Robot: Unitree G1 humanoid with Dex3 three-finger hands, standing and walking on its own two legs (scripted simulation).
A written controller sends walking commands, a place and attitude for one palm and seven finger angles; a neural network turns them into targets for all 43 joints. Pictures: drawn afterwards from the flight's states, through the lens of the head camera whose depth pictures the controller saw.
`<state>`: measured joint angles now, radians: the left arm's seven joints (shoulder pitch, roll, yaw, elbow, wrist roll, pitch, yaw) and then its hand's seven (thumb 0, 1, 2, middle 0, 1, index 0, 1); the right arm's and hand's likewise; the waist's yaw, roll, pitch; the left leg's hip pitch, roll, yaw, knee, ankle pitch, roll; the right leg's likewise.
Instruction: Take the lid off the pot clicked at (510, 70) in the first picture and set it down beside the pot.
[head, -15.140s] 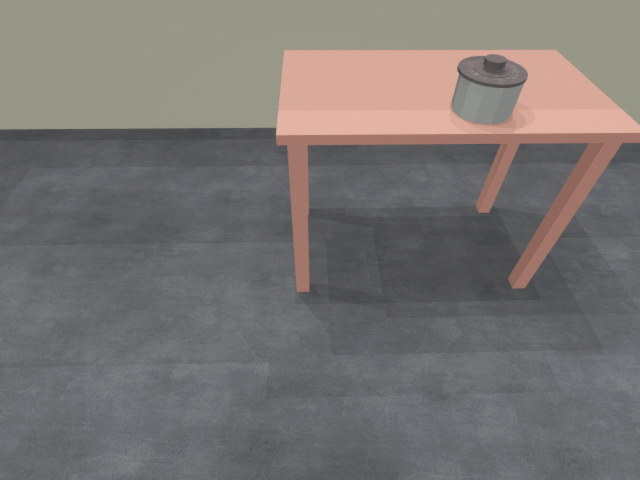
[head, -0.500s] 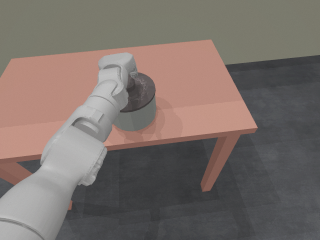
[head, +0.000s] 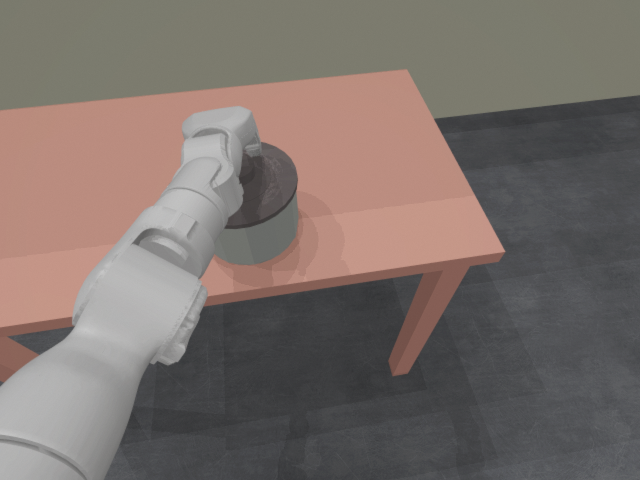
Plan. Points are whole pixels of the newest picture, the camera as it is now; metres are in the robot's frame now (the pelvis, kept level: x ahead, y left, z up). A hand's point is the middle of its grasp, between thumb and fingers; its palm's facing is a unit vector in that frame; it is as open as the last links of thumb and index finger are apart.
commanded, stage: lower the open fingers around the knob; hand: left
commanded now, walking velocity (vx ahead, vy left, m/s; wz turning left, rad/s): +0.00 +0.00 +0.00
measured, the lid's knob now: (236, 169) +0.52 +0.07 +0.08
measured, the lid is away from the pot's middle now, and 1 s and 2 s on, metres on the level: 0.00 0.00 0.00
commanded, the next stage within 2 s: close the fingers and squeeze the knob in 0.54 s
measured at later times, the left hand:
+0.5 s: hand (232, 176) +0.49 +0.07 +0.10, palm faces -0.33 -0.04 -0.94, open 10.1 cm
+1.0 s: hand (239, 175) +0.49 +0.06 +0.10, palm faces -0.34 -0.06 -0.94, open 9.5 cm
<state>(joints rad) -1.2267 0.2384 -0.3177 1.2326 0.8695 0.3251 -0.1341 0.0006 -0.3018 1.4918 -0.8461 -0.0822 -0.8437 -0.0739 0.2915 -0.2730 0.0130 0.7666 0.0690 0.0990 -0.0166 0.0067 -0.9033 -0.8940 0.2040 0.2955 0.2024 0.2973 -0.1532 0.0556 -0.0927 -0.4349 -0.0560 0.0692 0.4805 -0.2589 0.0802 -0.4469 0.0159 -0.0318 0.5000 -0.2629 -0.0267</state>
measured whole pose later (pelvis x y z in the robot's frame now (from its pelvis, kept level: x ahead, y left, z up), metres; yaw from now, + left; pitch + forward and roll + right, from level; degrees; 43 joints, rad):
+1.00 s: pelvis +0.00 -0.01 +0.00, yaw +0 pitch +12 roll +0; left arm -1.21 0.22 -0.35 1.22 0.86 0.34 -0.14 0.00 -0.06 1.12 -0.54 -0.67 -0.61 -0.69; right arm 0.28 -0.27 0.01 0.77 0.07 0.11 -0.01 0.01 -0.90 -0.89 0.20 0.30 0.20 0.30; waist -0.15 0.06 -0.09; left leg -0.42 -0.05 0.06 0.48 -0.26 0.07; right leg -0.44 0.02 -0.04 0.50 -0.27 -0.03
